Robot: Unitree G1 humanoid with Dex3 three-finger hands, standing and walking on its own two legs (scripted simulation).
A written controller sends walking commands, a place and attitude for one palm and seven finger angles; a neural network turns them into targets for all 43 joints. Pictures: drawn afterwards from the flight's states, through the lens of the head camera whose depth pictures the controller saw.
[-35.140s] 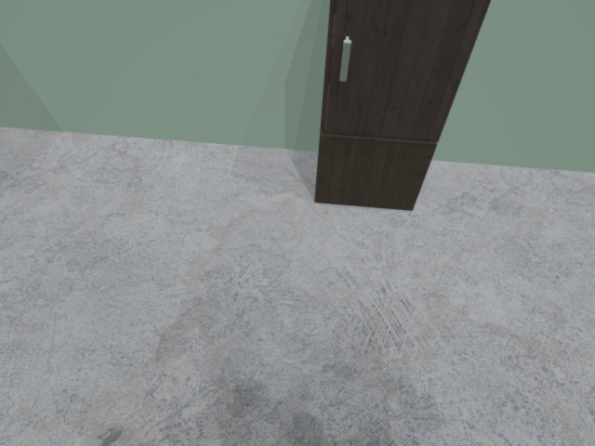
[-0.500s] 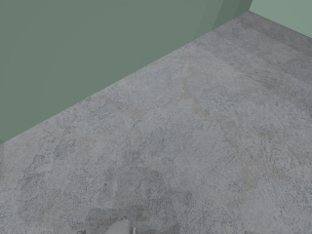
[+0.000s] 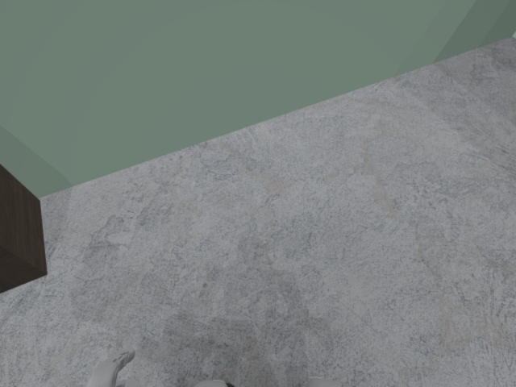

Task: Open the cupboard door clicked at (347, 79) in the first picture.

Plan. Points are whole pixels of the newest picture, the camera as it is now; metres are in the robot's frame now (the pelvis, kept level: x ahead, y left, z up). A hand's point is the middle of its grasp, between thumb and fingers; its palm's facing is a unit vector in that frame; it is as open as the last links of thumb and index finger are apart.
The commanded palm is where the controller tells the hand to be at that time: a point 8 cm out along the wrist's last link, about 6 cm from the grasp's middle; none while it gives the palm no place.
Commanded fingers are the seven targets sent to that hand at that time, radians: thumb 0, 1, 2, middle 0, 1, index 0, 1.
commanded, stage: turn to face it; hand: left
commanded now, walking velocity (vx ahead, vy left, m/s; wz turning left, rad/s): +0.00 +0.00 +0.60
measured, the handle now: out of the picture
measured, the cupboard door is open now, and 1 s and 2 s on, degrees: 41 41 41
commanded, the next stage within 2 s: take the last steps up to it in 1.86 s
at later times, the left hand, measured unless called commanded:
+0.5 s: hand out of the picture -0.03 +0.19 -0.17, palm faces +0.37 -0.89 -0.25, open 7.3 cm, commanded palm none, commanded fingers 0.00 0.90 0.90 -0.20 -0.30 -0.20 -0.30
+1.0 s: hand out of the picture +0.02 +0.21 -0.15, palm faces +0.54 -0.80 -0.27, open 7.4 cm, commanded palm none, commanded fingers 0.00 0.90 0.90 -0.20 -0.30 -0.20 -0.30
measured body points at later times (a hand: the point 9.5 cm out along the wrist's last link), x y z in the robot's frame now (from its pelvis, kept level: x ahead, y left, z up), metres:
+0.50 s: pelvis +0.00 -0.02 -0.01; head +0.05 +0.01 +0.44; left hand -0.05 +0.24 -0.16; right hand +0.22 -0.22 -0.14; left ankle -0.03 +0.09 -0.73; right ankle -0.01 -0.13 -0.73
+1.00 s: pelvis +0.02 -0.04 +0.00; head +0.08 -0.01 +0.44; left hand +0.00 +0.25 -0.13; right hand +0.20 -0.23 -0.16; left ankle -0.03 +0.08 -0.73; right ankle +0.08 -0.15 -0.74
